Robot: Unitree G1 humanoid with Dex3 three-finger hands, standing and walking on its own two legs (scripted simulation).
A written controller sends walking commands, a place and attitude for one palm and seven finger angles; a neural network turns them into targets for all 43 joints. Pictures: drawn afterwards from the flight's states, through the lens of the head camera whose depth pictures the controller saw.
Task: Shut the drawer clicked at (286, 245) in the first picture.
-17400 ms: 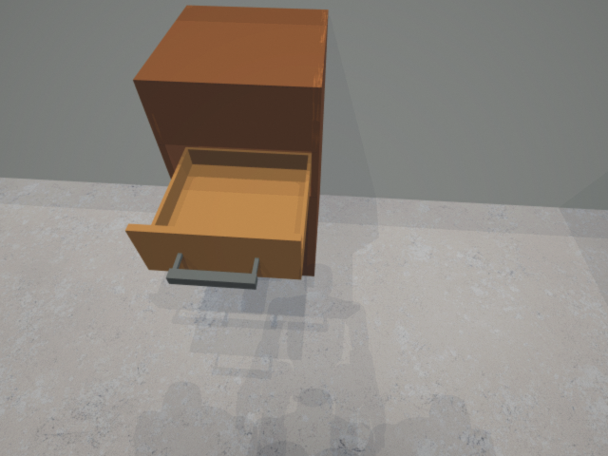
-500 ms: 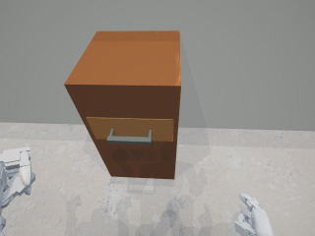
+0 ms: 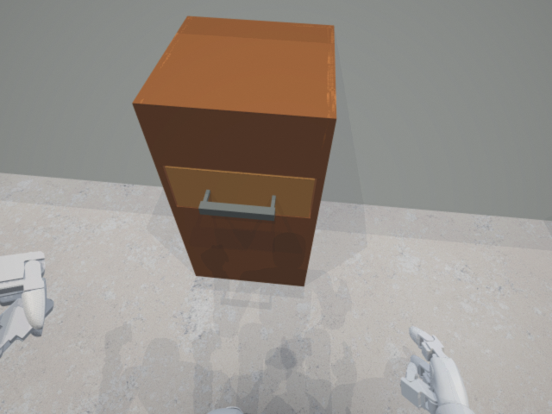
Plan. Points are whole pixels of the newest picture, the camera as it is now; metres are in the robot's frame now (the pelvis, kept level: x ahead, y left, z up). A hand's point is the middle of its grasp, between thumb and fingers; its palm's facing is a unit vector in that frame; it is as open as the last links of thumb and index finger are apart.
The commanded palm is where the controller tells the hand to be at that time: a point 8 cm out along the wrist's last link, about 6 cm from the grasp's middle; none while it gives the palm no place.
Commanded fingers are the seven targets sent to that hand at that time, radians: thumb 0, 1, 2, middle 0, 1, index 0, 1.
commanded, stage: step back with the hand held close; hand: left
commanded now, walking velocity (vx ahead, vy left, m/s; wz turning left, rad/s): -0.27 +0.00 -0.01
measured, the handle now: (238, 203) +0.64 +0.14 -0.23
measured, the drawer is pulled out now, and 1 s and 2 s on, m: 0.00 0.00 0.00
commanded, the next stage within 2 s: stop stepping back and stand still in 0.78 s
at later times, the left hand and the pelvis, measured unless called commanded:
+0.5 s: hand (28, 339) +0.16 +0.23 +0.17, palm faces +0.36 -0.82 -0.45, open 3.2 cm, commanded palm +0.08 +0.28 +0.18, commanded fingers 0.00 0.90 0.90 -1.40 -1.60 -1.40 -1.60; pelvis -0.04 +0.00 -0.01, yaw +1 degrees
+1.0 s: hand out of the picture +0.08 +0.20 +0.17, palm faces +0.21 -0.84 -0.51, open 3.2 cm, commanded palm +0.03 +0.25 +0.18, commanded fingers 0.00 0.90 0.90 -1.40 -1.60 -1.40 -1.60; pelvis -0.12 -0.02 +0.00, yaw -4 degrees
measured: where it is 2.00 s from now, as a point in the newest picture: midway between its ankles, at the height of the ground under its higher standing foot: outside the picture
